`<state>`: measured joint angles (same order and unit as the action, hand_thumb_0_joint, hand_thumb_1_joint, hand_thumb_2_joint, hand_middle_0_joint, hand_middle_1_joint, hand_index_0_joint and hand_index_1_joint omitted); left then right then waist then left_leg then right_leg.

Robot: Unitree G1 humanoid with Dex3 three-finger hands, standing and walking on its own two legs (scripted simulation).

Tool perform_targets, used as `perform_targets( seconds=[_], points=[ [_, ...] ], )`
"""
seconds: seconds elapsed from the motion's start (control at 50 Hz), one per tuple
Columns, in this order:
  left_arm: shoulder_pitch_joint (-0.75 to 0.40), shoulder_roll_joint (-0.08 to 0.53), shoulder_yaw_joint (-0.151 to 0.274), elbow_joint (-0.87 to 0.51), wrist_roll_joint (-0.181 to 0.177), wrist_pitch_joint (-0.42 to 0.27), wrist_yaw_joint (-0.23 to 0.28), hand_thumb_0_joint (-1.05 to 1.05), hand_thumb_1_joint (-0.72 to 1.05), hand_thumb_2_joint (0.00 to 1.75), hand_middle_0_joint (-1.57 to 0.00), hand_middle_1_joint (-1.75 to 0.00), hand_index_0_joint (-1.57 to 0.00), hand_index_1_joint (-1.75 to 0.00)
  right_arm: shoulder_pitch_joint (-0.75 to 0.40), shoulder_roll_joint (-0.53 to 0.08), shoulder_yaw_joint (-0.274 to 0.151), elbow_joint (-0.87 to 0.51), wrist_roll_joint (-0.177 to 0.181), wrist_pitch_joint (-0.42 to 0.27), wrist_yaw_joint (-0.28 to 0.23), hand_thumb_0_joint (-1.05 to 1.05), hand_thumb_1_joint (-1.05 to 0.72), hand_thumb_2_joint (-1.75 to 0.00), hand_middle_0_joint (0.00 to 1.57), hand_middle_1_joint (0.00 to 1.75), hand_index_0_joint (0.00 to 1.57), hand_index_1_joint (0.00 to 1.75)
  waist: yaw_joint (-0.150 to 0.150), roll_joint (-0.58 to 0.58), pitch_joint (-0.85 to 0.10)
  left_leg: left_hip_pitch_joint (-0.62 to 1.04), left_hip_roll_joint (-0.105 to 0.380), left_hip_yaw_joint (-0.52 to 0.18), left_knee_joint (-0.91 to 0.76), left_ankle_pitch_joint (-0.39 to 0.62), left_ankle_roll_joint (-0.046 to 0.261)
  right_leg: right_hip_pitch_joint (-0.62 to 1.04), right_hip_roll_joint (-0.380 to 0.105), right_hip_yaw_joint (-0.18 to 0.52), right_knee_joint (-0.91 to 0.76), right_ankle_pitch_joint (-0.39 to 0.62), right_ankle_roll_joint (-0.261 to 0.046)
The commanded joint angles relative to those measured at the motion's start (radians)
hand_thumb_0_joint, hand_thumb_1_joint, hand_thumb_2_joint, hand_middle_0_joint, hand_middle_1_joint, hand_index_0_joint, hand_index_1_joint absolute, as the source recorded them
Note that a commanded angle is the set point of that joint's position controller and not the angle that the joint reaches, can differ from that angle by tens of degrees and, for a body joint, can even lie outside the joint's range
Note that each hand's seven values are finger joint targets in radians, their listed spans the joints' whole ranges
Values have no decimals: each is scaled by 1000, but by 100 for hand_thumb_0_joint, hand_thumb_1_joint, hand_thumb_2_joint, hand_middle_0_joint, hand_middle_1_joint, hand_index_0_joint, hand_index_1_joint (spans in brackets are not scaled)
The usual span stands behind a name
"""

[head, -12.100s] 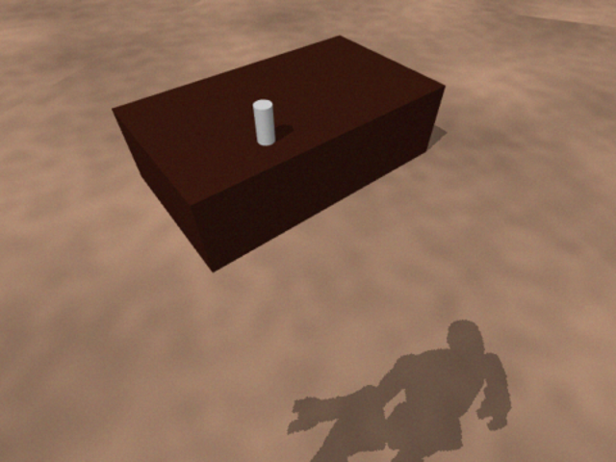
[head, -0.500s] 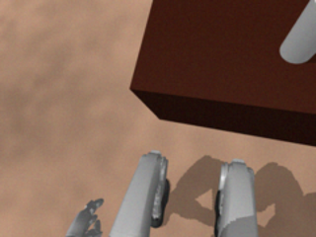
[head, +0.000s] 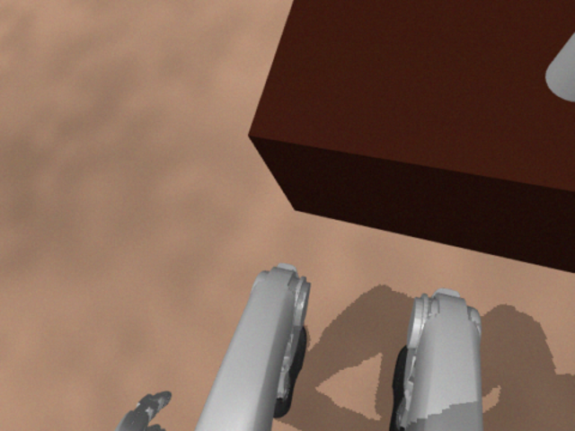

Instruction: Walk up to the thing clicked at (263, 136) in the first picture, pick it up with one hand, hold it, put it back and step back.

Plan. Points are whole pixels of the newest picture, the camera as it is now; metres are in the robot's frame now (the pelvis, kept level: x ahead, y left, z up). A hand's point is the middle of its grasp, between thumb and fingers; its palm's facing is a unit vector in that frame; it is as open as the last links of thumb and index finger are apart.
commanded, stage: close in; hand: right
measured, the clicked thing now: out of the picture +0.59 -0.28 +0.04
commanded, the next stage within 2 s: rest palm in 0.12 s
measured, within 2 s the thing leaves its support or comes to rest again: leaves its support in 1.52 s
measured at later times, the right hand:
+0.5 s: hand out of the picture +0.57 -0.27 +0.04, palm faces +0.23 +0.97 -0.01, open 16.5 cm
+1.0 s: hand out of the picture +0.59 -0.28 +0.03, palm faces +0.25 +0.97 -0.02, open 10.9 cm
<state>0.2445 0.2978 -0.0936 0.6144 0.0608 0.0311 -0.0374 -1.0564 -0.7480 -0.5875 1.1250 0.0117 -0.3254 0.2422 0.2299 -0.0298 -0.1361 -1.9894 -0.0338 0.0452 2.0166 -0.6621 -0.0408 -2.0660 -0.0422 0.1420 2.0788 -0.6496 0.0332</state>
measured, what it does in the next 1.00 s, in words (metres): stands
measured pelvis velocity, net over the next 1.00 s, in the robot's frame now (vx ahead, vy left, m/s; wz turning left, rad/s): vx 0.01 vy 0.00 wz -0.01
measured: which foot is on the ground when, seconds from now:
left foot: down 0.00-1.00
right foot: down 0.00-1.00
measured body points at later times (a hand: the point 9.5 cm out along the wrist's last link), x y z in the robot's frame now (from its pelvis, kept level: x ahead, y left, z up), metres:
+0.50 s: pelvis +0.01 +0.00 +0.00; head +0.24 -0.05 +0.39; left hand +0.07 +0.27 -0.11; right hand +0.55 -0.32 +0.04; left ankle +0.09 +0.13 -0.40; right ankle +0.08 -0.14 -0.40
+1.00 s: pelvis +0.01 +0.00 +0.00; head +0.24 -0.06 +0.37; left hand +0.04 +0.27 -0.11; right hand +0.57 -0.33 +0.04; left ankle +0.09 +0.13 -0.40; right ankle +0.08 -0.14 -0.40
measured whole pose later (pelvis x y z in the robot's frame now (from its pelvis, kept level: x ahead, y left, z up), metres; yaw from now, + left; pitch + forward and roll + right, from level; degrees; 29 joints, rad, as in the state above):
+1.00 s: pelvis +0.01 +0.00 +0.00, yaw -1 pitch +37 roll +7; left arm 0.25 0.29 -0.10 0.59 0.07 0.09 -0.05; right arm -1.15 -0.72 -0.52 1.13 -0.02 -0.33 0.15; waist 0.25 -0.02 -0.11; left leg -2.00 -0.02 0.04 2.04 -0.69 -0.05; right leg -2.09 -0.03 0.13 2.09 -0.66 0.03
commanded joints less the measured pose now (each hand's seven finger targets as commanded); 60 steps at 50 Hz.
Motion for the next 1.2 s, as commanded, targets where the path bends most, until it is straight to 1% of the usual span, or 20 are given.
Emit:
perform_targets(
  seconds=[0.0,0.16,0.26,0.3,0.34,0.4,0.44,0.52,0.54,0.6,0.74,0.78,0.8,0.84,0.92,0.96,1.02,1.08,1.1,1.18],
  points=[
    [191,221,79,-38,2,-3,10,0,90,90,-19,-30,-19,-29,-294,-257,-15,-144,22,-62,-11,0,43,-3,7,3,5,3,-7,-181,-566,332,-6,52,-228,176,64,421,-2,-69,-222,115,-74],
    [209,218,89,-44,4,20,3,0,91,89,-19,-30,-19,-30,-395,-243,-7,-300,25,-92,-28,0,41,-4,7,3,5,3,-23,-264,-744,391,-1,43,-204,279,67,551,-5,-69,-218,252,-59],
    [197,212,98,-38,5,25,5,0,85,94,-19,-28,-17,-30,-408,-217,9,-309,16,-92,-59,0,36,-8,6,5,5,5,-25,-256,-708,376,1,37,-219,248,68,538,-7,-76,-226,209,-58],
    [191,212,101,-36,7,29,5,0,85,94,-19,-28,-17,-31,-396,-182,35,-284,9,-88,-61,0,35,-9,7,5,5,5,-14,-257,-679,349,2,42,-217,220,71,531,-5,-74,-238,183,-55],
    [197,213,104,-32,8,31,6,0,84,94,-19,-28,-17,-30,-420,-184,38,-310,8,-88,-68,0,35,-9,9,6,7,6,-17,-280,-714,353,4,42,-216,221,73,562,-4,-73,-247,188,-52],
    [204,208,102,-29,10,34,6,0,89,91,-19,-30,-19,-30,-394,-178,38,-270,10,-81,-65,0,35,-6,24,11,21,11,-3,-233,-704,385,3,40,-218,287,65,547,-7,-74,-215,249,-59],
    [195,201,95,-33,8,33,7,0,89,91,-19,-30,-19,-30,-411,-171,44,-266,14,-82,-61,0,38,-5,30,14,28,14,11,-202,-688,400,3,36,-227,282,60,505,-6,-75,-208,227,-64],
    [190,206,89,-34,8,37,5,0,90,91,-19,-30,-19,-30,-404,-206,23,-230,8,-87,-63,0,34,-10,41,22,39,22,-6,-220,-676,371,3,40,-207,263,66,502,-4,-74,-210,227,-60],
    [183,203,86,-38,12,39,2,0,90,90,-19,-30,-19,-30,-395,-177,38,-197,7,-88,-63,0,35,-11,41,23,39,23,4,-223,-645,354,3,44,-201,259,68,495,-3,-70,-214,224,-59],
    [184,206,88,-42,14,42,2,0,90,91,-20,-30,-19,-30,-430,-173,42,-202,-1,-89,-71,0,33,-13,46,26,44,26,11,-224,-632,320,2,48,-201,220,69,491,-3,-67,-222,182,-59],
    [199,210,83,-47,14,49,3,0,90,90,-19,-30,-19,-30,-511,-202,64,-237,-14,-86,-85,0,25,-26,65,43,63,44,18,-270,-712,342,5,45,-197,233,71,539,-1,-68,-218,194,-57],
    [203,216,82,-43,12,51,5,0,90,91,-19,-30,-19,-30,-509,-195,66,-208,-15,-79,-87,0,22,-31,74,50,72,50,30,-251,-673,330,6,53,-196,208,71,507,0,-64,-226,167,-55],
    [208,219,83,-36,14,53,5,0,90,90,-19,-30,-19,-30,-538,-220,61,-258,-17,-82,-91,0,20,-34,77,54,75,54,18,-287,-692,322,7,51,-194,209,74,531,0,-65,-228,172,-51],
    [206,218,80,-43,13,54,3,0,90,90,-19,-30,-19,-30,-507,-196,76,-214,-23,-74,-94,0,16,-39,86,61,84,61,17,-298,-670,304,8,55,-185,207,77,543,0,-61,-235,179,-48],
    [215,219,73,-42,12,57,4,0,90,90,-19,-29,-19,-29,-534,-229,58,-240,-18,-72,-97,0,7,-51,100,74,98,74,20,-283,-690,343,7,51,-198,228,71,519,2,-64,-222,189,-54],
    [207,222,73,-49,7,58,3,0,90,90,-19,-30,-19,-30,-498,-186,83,-180,-21,-61,-93,0,0,-56,104,79,102,79,32,-277,-649,300,7,60,-189,202,76,522,1,-57,-236,175,-50],
    [227,224,70,-41,7,61,4,0,90,90,-19,-29,-19,-29,-507,-225,62,-210,-18,-61,-95,0,-11,-71,114,93,113,93,27,-266,-677,343,6,55,-200,240,70,523,1,-63,-216,207,-56],
    [227,219,67,-38,10,63,1,0,91,89,-19,-29,-19,-29,-507,-181,84,-200,-10,-61,-88,0,-19,-84,117,104,116,104,48,-255,-655,338,5,59,-198,248,68,503,0,-60,-206,212,-58],
    [238,222,70,-32,8,62,1,0,90,90,-19,-29,-19,-29,-460,-199,64,-176,-9,-57,-87,0,-19,-88,120,107,119,108,37,-247,-650,359,5,59,-202,264,66,498,0,-63,-203,225,-59],
    [228,220,69,-45,8,68,-3,0,91,89,-19,-29,-19,-29,-449,-192,70,-202,-12,-56,-86,0,-27,-100,127,119,126,119,25,-261,-674,363,2,57,-197,260,69,506,-2,-66,-208,231,-57]
  ],
)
